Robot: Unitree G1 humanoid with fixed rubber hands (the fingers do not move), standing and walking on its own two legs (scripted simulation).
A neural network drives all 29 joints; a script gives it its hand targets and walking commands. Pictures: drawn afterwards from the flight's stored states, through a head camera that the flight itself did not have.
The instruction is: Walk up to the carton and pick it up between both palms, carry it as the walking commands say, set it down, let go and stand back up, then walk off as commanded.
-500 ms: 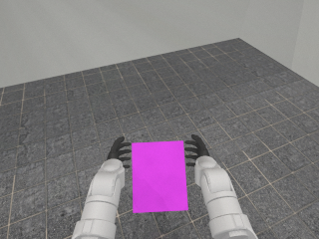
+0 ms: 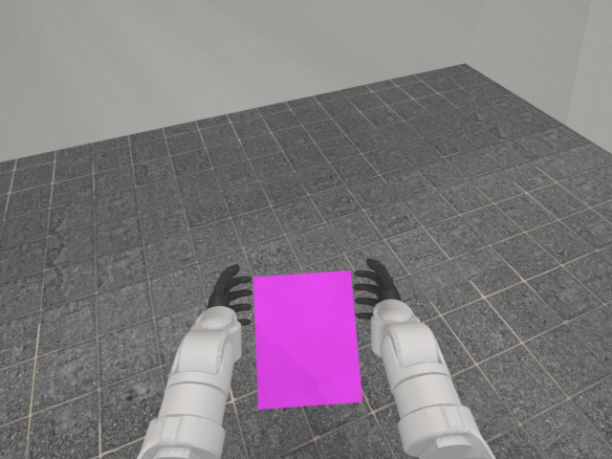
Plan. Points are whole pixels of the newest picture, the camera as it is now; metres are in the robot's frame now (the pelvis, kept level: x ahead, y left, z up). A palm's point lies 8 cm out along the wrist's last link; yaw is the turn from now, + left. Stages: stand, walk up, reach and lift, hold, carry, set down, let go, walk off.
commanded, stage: carry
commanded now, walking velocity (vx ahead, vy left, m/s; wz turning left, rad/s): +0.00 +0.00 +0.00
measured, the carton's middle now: (305, 332) +0.32 +0.00 -0.10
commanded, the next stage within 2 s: hold in 1.12 s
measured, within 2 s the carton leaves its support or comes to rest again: neither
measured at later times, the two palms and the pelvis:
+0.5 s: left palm (207, 312) +0.30 +0.13 +0.02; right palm (372, 304) +0.30 -0.10 +0.02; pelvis +0.01 +0.02 +0.00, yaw +0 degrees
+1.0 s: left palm (201, 313) +0.30 +0.14 +0.01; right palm (366, 306) +0.30 -0.09 +0.01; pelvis +0.01 +0.03 +0.00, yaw +0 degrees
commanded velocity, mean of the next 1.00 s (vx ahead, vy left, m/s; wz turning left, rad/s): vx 0.00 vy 0.00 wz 0.00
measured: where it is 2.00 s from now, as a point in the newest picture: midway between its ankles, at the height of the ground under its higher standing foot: outside the picture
